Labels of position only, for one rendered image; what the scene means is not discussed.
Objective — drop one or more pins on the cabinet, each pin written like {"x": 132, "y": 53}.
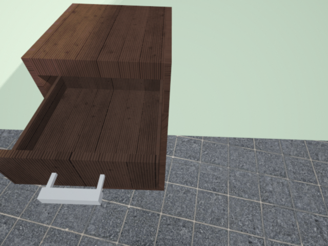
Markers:
{"x": 112, "y": 41}

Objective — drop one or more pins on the handle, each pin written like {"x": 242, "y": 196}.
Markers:
{"x": 71, "y": 195}

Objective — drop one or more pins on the drawer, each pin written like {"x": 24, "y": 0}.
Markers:
{"x": 87, "y": 126}

